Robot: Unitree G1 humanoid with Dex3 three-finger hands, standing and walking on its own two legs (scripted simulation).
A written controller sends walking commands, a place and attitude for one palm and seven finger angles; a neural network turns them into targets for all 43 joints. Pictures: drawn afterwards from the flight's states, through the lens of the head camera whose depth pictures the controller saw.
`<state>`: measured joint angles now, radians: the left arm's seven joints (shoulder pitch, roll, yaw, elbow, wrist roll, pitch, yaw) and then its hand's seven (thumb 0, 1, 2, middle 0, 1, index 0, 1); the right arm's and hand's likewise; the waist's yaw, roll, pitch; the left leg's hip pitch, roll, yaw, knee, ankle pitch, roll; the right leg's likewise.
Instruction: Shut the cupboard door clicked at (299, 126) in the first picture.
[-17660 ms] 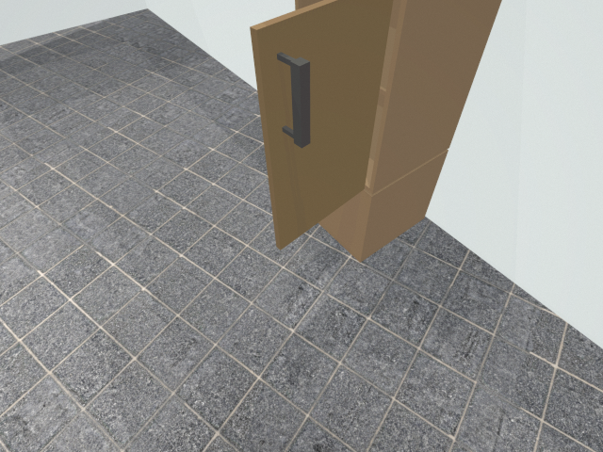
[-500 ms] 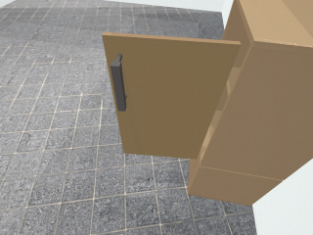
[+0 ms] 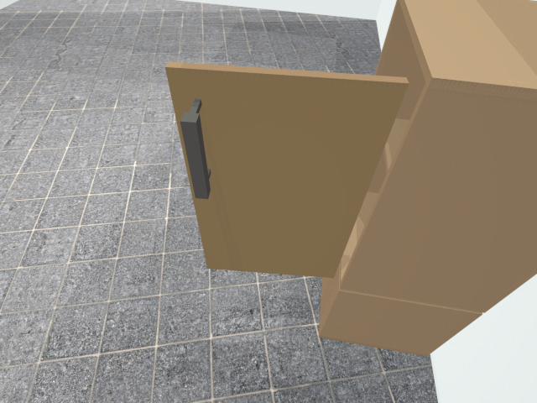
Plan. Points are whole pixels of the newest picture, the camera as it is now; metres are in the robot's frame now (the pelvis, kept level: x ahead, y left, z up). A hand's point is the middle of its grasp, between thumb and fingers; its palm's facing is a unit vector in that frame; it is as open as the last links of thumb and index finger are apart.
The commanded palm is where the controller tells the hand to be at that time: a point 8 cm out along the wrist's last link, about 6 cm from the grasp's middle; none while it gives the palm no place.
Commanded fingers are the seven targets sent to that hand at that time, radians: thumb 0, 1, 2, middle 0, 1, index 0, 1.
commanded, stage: look again from close up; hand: left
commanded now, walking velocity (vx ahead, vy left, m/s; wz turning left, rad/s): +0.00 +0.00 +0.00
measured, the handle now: (199, 151) +0.48 +0.15 +0.11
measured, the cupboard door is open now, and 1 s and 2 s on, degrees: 96 96 96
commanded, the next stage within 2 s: raise the hand and make a fist in 0.08 s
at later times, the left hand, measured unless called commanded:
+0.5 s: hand (149, 357) +0.19 +0.18 -0.02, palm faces +0.04 -1.00 -0.05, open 6.6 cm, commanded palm +0.11 +0.24 -0.04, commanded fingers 0.00 0.90 0.90 -0.49 -0.62 -0.49 -0.62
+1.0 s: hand (139, 338) +0.20 +0.19 +0.02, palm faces +0.03 -1.00 -0.04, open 4.2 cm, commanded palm +0.15 +0.23 +0.03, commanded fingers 0.00 0.90 0.90 -0.95 -1.12 -0.95 -1.12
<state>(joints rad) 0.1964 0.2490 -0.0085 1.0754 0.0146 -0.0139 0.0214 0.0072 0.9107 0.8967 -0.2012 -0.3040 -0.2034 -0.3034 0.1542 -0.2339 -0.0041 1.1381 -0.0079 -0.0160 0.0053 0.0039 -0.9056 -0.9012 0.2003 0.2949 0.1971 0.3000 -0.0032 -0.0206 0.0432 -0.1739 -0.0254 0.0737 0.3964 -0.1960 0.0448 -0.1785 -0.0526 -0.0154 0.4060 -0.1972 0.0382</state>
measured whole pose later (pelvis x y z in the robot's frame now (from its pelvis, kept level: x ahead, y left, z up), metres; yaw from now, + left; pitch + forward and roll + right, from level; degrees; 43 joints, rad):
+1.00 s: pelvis +0.01 -0.03 -0.05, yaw +2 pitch +9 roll -1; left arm 0.49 0.28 0.28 -0.13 -0.37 -0.22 -0.36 0.02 0.90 0.90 -0.78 -0.93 -0.78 -0.93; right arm 0.28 -0.19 0.01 0.54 0.05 -0.26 -0.07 0.01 -0.90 -0.90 0.20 0.30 0.20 0.30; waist 0.00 0.03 -0.11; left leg -0.63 0.03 0.00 0.93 -0.45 0.00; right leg -0.60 -0.02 -0.07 0.91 -0.46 -0.01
